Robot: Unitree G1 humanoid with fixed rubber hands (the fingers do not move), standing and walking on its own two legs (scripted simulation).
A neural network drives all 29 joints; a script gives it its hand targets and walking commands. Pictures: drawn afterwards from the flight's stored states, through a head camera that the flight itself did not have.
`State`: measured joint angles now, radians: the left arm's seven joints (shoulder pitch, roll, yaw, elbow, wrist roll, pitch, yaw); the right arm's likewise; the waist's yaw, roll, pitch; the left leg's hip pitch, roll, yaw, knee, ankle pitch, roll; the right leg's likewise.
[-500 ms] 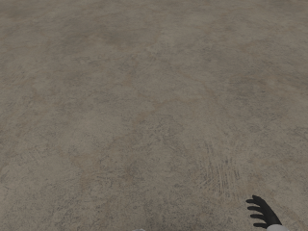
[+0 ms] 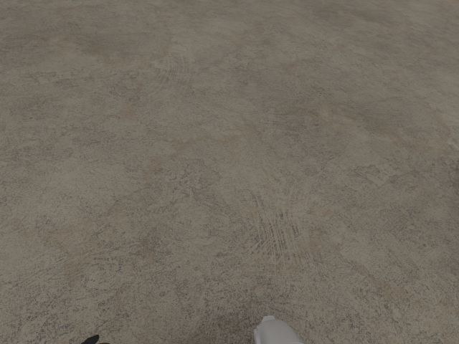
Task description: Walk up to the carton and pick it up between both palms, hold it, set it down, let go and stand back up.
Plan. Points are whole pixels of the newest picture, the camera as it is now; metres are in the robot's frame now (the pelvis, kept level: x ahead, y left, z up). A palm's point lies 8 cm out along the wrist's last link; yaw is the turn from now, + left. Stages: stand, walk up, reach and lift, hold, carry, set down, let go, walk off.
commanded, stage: walk up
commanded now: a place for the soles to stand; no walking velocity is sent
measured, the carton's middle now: out of the picture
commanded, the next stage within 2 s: none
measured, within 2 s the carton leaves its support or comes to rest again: neither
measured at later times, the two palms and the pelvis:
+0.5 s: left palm out of the picture +0.08 +0.30 -0.12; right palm out of the picture -0.05 -0.29 -0.08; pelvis -0.07 +0.04 +0.00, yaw -13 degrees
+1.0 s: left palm out of the picture +0.07 +0.20 -0.08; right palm out of the picture -0.10 -0.39 -0.10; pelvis -0.08 -0.07 +0.01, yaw -23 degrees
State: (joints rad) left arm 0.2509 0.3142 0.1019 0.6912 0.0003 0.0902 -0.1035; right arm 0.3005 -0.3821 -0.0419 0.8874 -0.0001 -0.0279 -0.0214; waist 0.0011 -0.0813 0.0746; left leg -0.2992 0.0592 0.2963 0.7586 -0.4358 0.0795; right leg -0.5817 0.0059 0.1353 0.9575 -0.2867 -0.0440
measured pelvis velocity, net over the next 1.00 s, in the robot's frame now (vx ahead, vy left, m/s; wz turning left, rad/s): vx -0.08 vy -0.07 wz -0.40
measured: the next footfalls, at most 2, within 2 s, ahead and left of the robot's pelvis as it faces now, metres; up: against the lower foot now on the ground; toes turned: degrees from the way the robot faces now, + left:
right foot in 0.20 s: +0.00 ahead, -0.14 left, +0.00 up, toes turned -3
right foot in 0.82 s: -0.11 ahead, -0.16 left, +0.00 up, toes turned -22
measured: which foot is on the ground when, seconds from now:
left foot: down 0.00-0.84, up 0.86-1.00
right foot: up 0.00-0.18, down 0.20-0.36, up 0.38-0.80, down 0.82-1.00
